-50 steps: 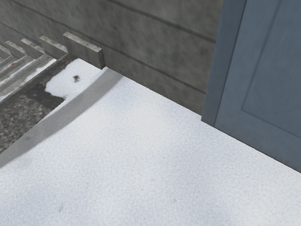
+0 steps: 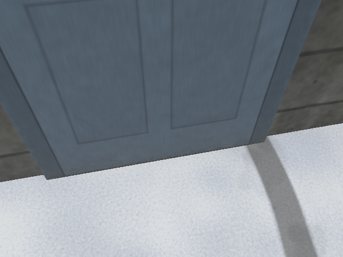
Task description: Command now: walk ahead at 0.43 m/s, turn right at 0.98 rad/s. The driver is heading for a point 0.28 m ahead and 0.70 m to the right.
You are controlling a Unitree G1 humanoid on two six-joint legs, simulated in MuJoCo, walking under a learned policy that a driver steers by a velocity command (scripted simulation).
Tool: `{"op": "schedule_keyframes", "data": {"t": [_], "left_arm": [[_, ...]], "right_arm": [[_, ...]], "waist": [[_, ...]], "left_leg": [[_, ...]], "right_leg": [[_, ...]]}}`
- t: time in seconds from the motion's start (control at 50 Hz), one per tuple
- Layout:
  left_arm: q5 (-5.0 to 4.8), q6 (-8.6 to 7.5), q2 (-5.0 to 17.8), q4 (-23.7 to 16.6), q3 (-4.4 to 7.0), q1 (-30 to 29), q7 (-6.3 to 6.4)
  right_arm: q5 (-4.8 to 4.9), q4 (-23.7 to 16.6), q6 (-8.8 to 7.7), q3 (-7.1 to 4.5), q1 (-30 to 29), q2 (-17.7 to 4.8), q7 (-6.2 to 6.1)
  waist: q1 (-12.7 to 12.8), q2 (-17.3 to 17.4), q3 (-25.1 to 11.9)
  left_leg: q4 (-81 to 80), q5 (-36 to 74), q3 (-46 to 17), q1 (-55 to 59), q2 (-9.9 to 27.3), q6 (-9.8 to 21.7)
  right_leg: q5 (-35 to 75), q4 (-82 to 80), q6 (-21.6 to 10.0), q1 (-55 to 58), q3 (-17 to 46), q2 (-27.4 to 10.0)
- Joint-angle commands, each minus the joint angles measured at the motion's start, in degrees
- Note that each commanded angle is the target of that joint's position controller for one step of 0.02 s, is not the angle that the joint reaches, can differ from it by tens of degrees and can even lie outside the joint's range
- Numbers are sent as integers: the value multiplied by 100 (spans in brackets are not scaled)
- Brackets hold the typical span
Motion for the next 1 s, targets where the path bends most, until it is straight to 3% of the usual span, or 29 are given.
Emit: {"op": "schedule_keyframes", "data": {"t": [0.02,0.22,0.28,0.3,0.32,0.34,0.36,0.38,0.42,0.44,0.46,0.48,0.5,0.52,0.56,0.6,0.62,0.64,0.66,0.68,0.7,0.74,0.8,0.86,0.9,0.92,0.94,0.96,1.0], "left_arm": [[20,-246,401,-858,29,-858,-86],[0,-361,71,-1098,-278,-1287,-303],[-146,-415,382,-802,-153,-355,-360],[-179,-442,757,-385,93,837,-323],[-183,-423,1398,205,411,2369,-255],[-114,-457,2099,198,455,1956,-197],[-10,-671,1687,-250,277,1554,-236],[27,-819,1348,-216,180,1563,-267],[85,-887,1153,-231,80,1015,-261],[163,-884,937,-294,-17,587,-245],[117,-807,1031,-360,62,69,-161],[141,-757,924,-407,19,-257,-112],[397,-653,718,-722,-39,-1305,-284],[541,-622,864,-581,-6,-1015,-446],[358,-648,842,-299,-14,-290,-647],[222,-602,468,-402,-158,-253,-757],[252,-591,184,-421,-258,-132,-778],[334,-575,-318,-462,-421,129,-781],[377,-505,-569,-654,-542,308,-766],[-188,-382,-189,-357,-460,1130,-742],[-174,-309,509,-451,-339,889,-698],[344,-262,901,-700,-229,161,-619],[233,-254,348,-811,-364,-119,-674],[75,-273,337,-315,-270,1055,-669],[7,-289,650,175,-56,1992,-706],[-13,-358,869,397,47,2699,-727],[94,-475,1575,89,132,2253,-728],[69,-623,1587,-273,145,1520,-695],[-81,-760,1080,-403,99,902,-523]], "right_arm": [[59,-200,-171,-349,444,-1220,0],[-3,138,-288,-468,838,-1565,231],[-75,107,-122,-465,489,-1716,228],[-45,53,-65,-433,296,-1709,234],[-144,-196,-134,-278,191,-1293,194],[-184,-731,-399,57,119,-203,238],[99,-1023,-680,22,-436,-848,240],[308,-1147,-839,-42,-853,-1193,246],[23,-902,-940,82,-258,-960,219],[-14,-754,-854,59,84,-993,243],[-92,-743,-676,-21,-37,-1339,201],[-127,-740,-598,-74,-70,-1516,198],[46,-193,-411,-227,790,-1789,-127],[83,56,-364,-278,1330,-1811,-286],[193,29,-286,-254,1417,-1456,-383],[214,114,-237,-240,1571,-1422,-409],[154,205,-265,-277,1906,-1462,-422],[29,330,-322,-291,2556,-1522,-429],[-86,395,-355,-298,3023,-1865,-473],[-20,312,-398,-425,2192,-2362,-481],[178,17,-409,-357,1349,-1990,-482],[130,229,-349,-351,1111,-1880,-385],[63,264,-282,-346,889,-1868,-233],[-4,-24,-263,-439,269,-2155,-100],[-111,-180,-284,-274,18,-1705,-173],[-132,-386,-261,-127,-310,-1323,-181],[-41,-977,-327,53,-644,-800,-154],[172,-1179,-484,112,-397,-813,-113],[20,-926,-669,100,-201,-1185,-14]], "waist": [[-460,891,-226],[-298,712,548],[460,811,160],[1178,559,-546],[1797,-362,-885],[1003,-2528,-879],[1040,-1584,-1518],[1040,-732,-1007],[338,-64,-627],[-18,-196,-356],[-150,-794,106],[-293,-589,213],[-681,-394,851],[-464,-326,303],[-123,-483,-621],[-129,-587,-442],[-269,-640,-526],[-431,-347,-932],[-355,583,-1263],[153,1588,-1387],[148,1393,-1035],[239,987,-719],[326,1087,390],[990,1210,106],[1480,588,-145],[1907,-288,-73],[1439,-1764,288],[902,-1993,271],[494,-620,210]], "left_leg": [[-1283,-1823,-1630,1620,1888,897],[-1389,-1027,149,1346,2001,531],[-171,1959,933,827,1731,300],[1571,3954,1332,364,1475,145],[4207,2436,1148,-1696,1218,-152],[6261,-2079,446,-4107,177,-353],[6949,-1659,-1082,-4860,-66,-184],[6895,-1037,-1144,-5367,81,-40],[5653,-356,-1348,-4248,500,-2],[5255,-61,-1421,-3672,626,-69],[4614,-301,-1267,-3223,495,-184],[3932,-385,-950,-2584,254,-296],[2153,-661,-254,-1314,-376,-228],[1190,87,-62,-69,-590,-415],[795,1301,-356,859,-619,-454],[593,1712,-652,1051,-409,-336],[560,1819,-743,1432,-212,-221],[674,851,-1730,2185,636,111],[-384,-1230,-4371,2572,2230,803],[-1267,-3825,-6978,2356,3383,1645],[-1426,-4036,-6499,1747,2964,1251],[-871,-2064,-4058,1194,2165,453],[-1015,-479,-1979,-276,1839,347],[-736,-809,-790,-1425,1475,341],[877,-639,-131,-2044,966,238],[2871,-1589,49,-2966,537,96],[4458,-2551,-350,-4533,-209,8],[5147,-2207,-1247,-5209,-230,136],[4711,-1270,-1402,-4711,168,130]], "right_leg": [[49,-215,-56,-1709,-36,-386],[58,-1193,-631,-1154,-510,-596],[-552,-1687,-994,772,-1261,136],[-136,-2137,-1207,2555,-1628,711],[91,-2202,-1518,4896,-987,860],[-2199,-3745,-2274,5324,2597,-278],[-3130,-5021,-2691,5383,4917,-1092],[-2479,-5297,-2585,5254,4911,-1421],[-1210,-5008,-2384,3699,3841,-1118],[-887,-5000,-2297,2996,3215,-816],[1448,-4919,-2304,2362,2250,-364],[2413,-4807,-2284,1628,1591,45],[4409,-4362,-2105,414,573,898],[3563,-4257,-1881,151,457,1078],[2379,-4045,-1721,931,991,944],[1286,-3347,-1533,1046,1403,989],[985,-2739,-1422,1001,1454,1148],[-91,-1577,-1346,760,1464,1402],[-2081,-325,-1155,139,1346,1599],[-1072,819,-817,-623,1096,901],[-612,930,-720,-321,1196,476],[-429,501,-692,138,1062,208],[-1095,-1275,-848,950,461,14],[-198,-2382,-831,2778,-513,480],[149,-2733,-1069,3944,-727,995],[-116,-3283,-1453,4687,58,956],[-1388,-4613,-2366,4504,3574,-267],[-1864,-5095,-2997,4333,5307,-724],[-1049,-4637,-2631,3969,4395,-726]]}}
